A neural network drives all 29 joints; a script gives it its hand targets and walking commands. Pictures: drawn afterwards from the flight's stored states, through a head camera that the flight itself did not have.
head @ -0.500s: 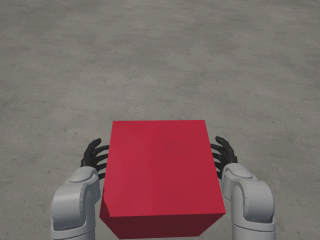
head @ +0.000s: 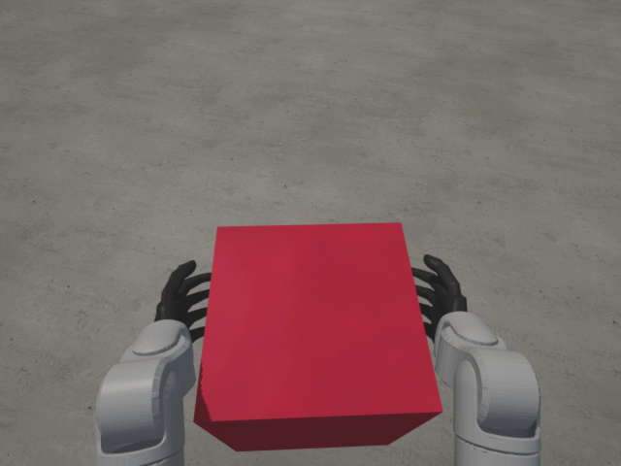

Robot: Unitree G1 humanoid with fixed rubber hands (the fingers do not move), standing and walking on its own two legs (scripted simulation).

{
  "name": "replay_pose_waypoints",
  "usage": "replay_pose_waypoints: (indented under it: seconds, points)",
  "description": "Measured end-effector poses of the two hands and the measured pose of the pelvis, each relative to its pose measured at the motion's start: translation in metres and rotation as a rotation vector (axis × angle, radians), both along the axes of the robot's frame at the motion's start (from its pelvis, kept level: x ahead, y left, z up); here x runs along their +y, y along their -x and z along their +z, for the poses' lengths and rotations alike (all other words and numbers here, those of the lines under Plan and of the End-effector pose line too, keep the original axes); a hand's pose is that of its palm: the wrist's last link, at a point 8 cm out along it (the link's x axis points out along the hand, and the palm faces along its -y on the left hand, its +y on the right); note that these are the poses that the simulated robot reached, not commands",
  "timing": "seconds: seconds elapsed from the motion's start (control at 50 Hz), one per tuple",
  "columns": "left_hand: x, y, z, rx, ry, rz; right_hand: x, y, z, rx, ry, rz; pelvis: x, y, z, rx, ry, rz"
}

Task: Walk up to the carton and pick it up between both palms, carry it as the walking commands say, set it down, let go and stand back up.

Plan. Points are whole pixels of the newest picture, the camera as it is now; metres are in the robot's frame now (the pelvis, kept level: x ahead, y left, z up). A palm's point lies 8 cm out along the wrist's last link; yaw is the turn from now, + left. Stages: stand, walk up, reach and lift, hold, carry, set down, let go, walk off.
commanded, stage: carry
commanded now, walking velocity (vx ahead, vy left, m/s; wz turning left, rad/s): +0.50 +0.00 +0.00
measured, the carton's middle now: (311, 347) +0.28 +0.01 +0.01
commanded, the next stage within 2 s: none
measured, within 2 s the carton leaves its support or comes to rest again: neither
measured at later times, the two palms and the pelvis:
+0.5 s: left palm (254, 136) +0.63 +0.11 +0.06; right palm (429, 149) +0.60 -0.19 +0.06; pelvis +0.35 -0.01 -0.02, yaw -3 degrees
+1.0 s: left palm (250, 44) +0.95 +0.15 +0.07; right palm (384, 48) +0.93 -0.15 +0.07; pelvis +0.67 +0.02 +0.00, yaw -4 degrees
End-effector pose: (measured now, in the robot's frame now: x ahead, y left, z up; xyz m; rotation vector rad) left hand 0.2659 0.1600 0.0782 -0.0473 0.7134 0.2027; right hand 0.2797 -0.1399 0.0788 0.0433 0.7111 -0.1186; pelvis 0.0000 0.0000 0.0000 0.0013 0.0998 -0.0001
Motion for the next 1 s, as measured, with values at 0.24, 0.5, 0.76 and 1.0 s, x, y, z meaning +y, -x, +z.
replay_pose_waypoints:
  seconds: [0.24, 0.5, 0.76, 1.0]
  points:
    - [-0.003, -0.176, -0.007, 0.049, 0.027, -0.107, -0.002, -0.142, -0.001, 0.05, 0.024, -0.109, 0.025, -0.162, 0.001, 0.0, 0.014, -0.065]
    - [-0.048, -0.364, -0.018, 0.004, -0.014, -0.135, -0.047, -0.325, -0.021, 0.005, -0.016, -0.136, -0.013, -0.347, -0.023, -0.023, 0.028, -0.046]
    - [-0.013, -0.51, 0.001, 0.011, -0.007, -0.011, -0.013, -0.507, -0.002, 0.01, -0.008, -0.013, -0.01, -0.508, 0.001, -0.002, -0.006, -0.009]
    - [-0.007, -0.688, -0.012, 0.062, 0.031, -0.113, -0.006, -0.653, -0.005, 0.062, 0.028, -0.116, 0.022, -0.674, -0.001, -0.011, 0.014, -0.075]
